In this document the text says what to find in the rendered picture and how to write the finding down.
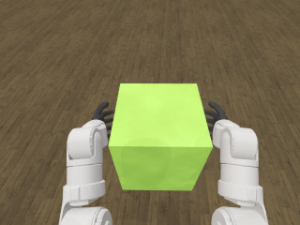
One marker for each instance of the right robot hand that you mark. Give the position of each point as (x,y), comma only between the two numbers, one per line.
(218,115)

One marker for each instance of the left robot upper arm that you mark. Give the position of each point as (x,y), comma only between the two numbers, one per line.
(87,216)

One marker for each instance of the right robot forearm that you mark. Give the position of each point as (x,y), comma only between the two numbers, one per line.
(239,177)

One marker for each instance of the left robot forearm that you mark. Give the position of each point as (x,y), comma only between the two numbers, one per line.
(85,182)

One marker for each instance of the carton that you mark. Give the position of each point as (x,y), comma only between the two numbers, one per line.
(159,139)

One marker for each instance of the right robot upper arm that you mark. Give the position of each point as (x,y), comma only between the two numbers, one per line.
(226,215)

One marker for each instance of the left robot hand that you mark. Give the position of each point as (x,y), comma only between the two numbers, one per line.
(99,115)

